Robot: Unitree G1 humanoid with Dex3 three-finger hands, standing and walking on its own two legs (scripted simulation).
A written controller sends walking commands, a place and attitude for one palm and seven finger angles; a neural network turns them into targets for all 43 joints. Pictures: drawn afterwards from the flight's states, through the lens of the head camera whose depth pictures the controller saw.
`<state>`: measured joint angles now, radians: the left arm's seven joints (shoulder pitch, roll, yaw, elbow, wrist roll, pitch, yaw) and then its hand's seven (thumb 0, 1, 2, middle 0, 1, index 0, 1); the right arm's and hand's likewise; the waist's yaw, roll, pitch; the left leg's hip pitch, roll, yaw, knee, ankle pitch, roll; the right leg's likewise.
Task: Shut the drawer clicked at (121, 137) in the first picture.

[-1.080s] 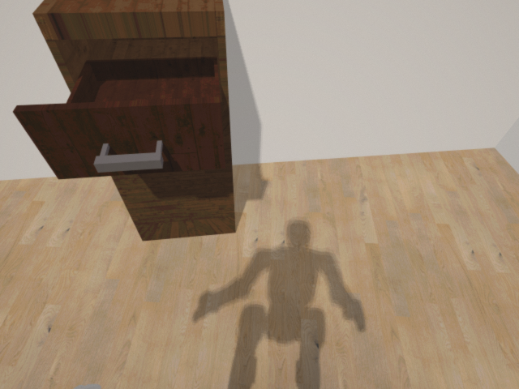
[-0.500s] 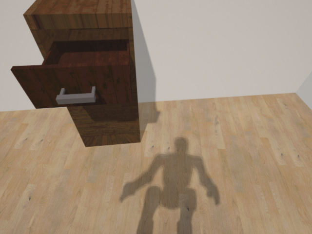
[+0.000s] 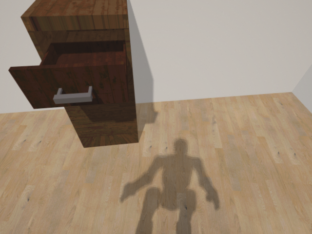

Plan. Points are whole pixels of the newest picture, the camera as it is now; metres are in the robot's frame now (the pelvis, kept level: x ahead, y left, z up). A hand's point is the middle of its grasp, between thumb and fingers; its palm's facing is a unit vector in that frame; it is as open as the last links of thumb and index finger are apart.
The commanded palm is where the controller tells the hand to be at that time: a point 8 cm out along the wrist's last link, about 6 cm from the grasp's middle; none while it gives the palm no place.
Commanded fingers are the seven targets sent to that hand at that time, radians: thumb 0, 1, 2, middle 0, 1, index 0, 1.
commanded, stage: look at it before walking up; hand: left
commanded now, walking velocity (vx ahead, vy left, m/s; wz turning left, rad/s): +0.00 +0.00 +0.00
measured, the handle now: (74, 94) +0.55 +0.33 +0.02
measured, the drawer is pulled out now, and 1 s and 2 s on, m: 0.28 0.28 0.28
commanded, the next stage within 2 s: turn to face it in 0.46 s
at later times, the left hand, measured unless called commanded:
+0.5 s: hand out of the picture +0.07 +0.24 -0.16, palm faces -0.03 -0.95 -0.32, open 7.3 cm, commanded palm none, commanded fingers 0.00 0.90 0.90 -0.20 -0.30 -0.20 -0.30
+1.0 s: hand out of the picture +0.03 +0.21 -0.18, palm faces +0.07 -0.97 -0.25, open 7.3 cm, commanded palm none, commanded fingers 0.00 0.90 0.90 -0.20 -0.30 -0.20 -0.30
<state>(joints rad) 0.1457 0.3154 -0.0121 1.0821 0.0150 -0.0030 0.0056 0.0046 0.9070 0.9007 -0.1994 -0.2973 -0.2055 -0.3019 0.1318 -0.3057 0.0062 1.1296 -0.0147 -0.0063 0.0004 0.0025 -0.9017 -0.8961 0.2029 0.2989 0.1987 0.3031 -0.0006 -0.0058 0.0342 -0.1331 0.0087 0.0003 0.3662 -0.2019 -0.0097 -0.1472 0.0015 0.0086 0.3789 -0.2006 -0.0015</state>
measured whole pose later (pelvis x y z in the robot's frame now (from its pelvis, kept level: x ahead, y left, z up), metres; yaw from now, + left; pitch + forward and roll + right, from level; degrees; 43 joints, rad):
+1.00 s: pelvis -0.01 +0.00 -0.01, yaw +4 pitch -2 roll +0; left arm 0.19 0.23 0.00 1.04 0.01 0.03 0.03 0.00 0.91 0.90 -0.20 -0.30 -0.20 -0.30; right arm 0.17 -0.21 0.00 1.08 -0.01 0.03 0.00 0.00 -0.90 -0.90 0.20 0.30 0.20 0.30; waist 0.00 -0.01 0.05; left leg -0.23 -0.02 -0.06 0.51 -0.25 0.00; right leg -0.21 -0.03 -0.05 0.50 -0.27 0.01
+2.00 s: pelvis +0.21 +0.06 -0.03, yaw +10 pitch -2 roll -1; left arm 0.12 0.15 0.05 1.00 0.02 -0.06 0.00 0.00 0.92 0.90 -0.19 -0.30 -0.20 -0.30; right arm 0.48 -0.08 -0.03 1.20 -0.01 -0.04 -0.03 0.00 -0.90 -0.90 0.20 0.30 0.20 0.30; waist -0.05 0.01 0.08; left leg -0.10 0.05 0.07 0.91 -0.54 0.02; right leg -0.40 -0.03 -0.14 0.64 -0.19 -0.07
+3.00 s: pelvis +0.20 +0.04 -0.01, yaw +8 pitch -3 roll +0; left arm 0.29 0.13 0.00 1.11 0.01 0.02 0.03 0.00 0.91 0.90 -0.20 -0.30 -0.20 -0.30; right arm 0.32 -0.16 -0.03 1.17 -0.02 0.03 -0.02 0.00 -0.91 -0.90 0.20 0.30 0.19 0.30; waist -0.02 -0.01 0.04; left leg -0.28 0.06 0.02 0.44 -0.11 -0.03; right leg -0.12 0.00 -0.05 0.46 -0.30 -0.01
